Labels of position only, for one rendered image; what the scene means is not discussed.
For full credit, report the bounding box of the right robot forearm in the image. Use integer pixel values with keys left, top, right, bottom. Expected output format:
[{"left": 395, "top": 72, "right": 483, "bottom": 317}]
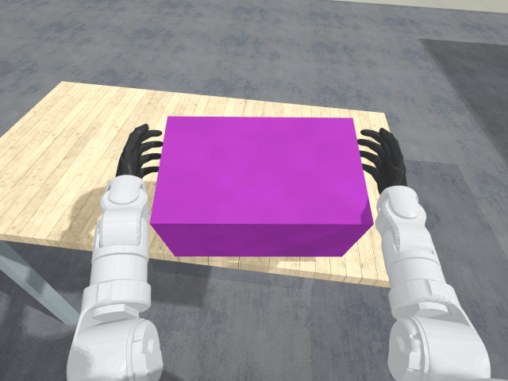
[{"left": 375, "top": 186, "right": 491, "bottom": 378}]

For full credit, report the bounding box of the robot left upper arm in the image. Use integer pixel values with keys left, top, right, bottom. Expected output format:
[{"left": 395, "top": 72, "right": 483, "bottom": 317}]
[{"left": 68, "top": 318, "right": 163, "bottom": 381}]

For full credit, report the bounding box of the robot left hand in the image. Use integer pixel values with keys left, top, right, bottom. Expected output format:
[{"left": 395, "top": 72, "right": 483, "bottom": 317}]
[{"left": 116, "top": 124, "right": 163, "bottom": 179}]

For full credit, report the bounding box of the left robot forearm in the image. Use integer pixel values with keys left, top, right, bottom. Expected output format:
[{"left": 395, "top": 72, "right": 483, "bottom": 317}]
[{"left": 67, "top": 175, "right": 151, "bottom": 381}]

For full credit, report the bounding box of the table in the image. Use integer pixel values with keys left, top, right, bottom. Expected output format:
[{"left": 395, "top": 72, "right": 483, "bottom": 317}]
[{"left": 0, "top": 81, "right": 391, "bottom": 325}]

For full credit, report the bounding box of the carton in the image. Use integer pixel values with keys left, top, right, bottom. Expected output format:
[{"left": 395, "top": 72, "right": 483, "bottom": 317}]
[{"left": 150, "top": 116, "right": 374, "bottom": 257}]

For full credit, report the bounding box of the robot right hand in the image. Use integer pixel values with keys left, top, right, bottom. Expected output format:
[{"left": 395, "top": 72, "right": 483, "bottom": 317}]
[{"left": 357, "top": 128, "right": 407, "bottom": 194}]

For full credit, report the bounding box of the robot right upper arm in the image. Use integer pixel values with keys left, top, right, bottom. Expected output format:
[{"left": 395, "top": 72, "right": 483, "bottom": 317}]
[{"left": 387, "top": 316, "right": 508, "bottom": 381}]

